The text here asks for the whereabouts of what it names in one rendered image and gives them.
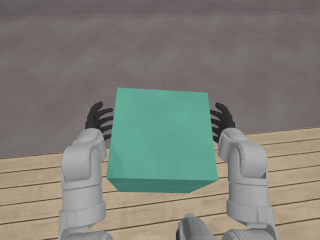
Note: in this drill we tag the robot right hand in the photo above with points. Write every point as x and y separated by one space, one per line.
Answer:
226 120

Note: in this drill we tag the carton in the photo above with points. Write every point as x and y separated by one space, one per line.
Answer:
161 142

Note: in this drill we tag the robot left hand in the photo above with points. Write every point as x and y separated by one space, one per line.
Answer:
93 120

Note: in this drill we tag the right robot shin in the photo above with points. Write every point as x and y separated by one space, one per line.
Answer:
189 215

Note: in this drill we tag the right robot thigh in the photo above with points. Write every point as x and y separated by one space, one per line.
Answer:
193 228

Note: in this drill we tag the right robot forearm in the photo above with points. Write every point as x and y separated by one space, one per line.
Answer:
247 162

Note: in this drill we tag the left robot forearm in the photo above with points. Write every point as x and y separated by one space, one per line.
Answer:
81 178

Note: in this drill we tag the right robot upper arm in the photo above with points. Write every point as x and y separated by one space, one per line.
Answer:
246 234

